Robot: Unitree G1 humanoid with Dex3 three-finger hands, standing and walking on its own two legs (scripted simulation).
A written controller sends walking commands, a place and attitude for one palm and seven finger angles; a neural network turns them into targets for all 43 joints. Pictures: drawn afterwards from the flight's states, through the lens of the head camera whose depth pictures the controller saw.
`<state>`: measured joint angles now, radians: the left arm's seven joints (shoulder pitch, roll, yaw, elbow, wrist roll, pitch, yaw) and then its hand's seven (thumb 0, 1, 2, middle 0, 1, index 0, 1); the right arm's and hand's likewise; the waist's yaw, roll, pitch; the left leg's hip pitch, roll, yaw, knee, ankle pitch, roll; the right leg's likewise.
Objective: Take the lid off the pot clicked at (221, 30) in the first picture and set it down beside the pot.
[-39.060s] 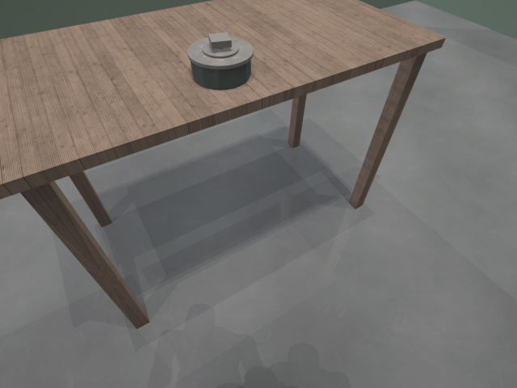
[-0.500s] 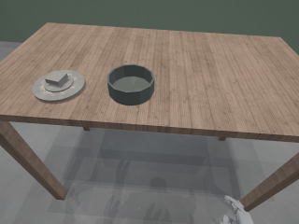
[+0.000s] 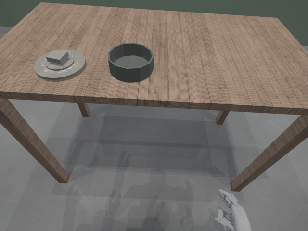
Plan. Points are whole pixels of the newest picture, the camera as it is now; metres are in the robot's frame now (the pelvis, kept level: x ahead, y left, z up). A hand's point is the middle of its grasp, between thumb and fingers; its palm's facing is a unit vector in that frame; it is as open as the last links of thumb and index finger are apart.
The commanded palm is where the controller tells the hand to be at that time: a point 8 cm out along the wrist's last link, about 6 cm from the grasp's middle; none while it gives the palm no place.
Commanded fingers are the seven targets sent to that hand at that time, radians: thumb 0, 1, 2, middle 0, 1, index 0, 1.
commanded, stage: step back with the hand held close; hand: left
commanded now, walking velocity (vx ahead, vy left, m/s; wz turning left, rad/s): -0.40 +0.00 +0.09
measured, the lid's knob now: (57, 56) +0.58 +0.36 +0.12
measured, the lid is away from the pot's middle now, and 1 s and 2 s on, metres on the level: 0.23 0.23 0.23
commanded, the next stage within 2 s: stop stepping back and stand still in 0.12 s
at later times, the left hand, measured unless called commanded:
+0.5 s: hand out of the picture +0.00 +0.21 +0.31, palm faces +0.54 -0.72 -0.44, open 7.4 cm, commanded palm -0.03 +0.28 +0.30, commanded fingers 0.00 0.90 0.90 -0.20 -0.30 -0.20 -0.30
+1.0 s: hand out of the picture -0.06 +0.19 +0.31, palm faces +0.56 -0.70 -0.44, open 7.4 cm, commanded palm none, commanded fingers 0.00 0.90 0.90 -0.20 -0.30 -0.20 -0.30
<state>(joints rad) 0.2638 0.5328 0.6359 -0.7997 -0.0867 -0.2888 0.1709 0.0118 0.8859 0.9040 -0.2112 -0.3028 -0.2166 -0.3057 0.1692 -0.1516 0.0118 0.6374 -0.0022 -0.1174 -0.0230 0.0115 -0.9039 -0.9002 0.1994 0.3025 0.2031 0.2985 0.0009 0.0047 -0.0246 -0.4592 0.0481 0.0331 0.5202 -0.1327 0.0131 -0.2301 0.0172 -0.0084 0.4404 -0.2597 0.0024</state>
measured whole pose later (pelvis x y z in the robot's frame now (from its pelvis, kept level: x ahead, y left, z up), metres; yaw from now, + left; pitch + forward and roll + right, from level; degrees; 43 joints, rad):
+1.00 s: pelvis -0.22 -0.01 -0.01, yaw +1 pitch +2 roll -3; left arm 0.36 0.56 0.58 -0.88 -0.03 -0.29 0.14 0.02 0.88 0.90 -0.22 -0.30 -0.22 -0.31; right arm 0.33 -0.20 -0.01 0.72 0.01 -0.07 -0.04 0.01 -0.90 -0.90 0.20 0.30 0.20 0.30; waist 0.02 0.01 -0.07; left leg -0.50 0.08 -0.05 0.96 -0.43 0.01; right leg -0.22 0.00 -0.10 0.54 -0.34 0.00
